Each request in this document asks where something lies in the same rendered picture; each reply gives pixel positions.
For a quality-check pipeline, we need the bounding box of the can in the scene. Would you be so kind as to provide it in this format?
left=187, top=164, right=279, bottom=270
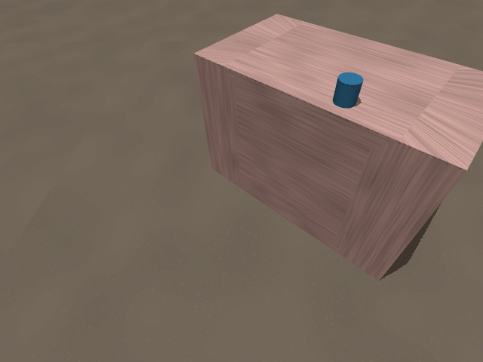
left=333, top=72, right=363, bottom=109

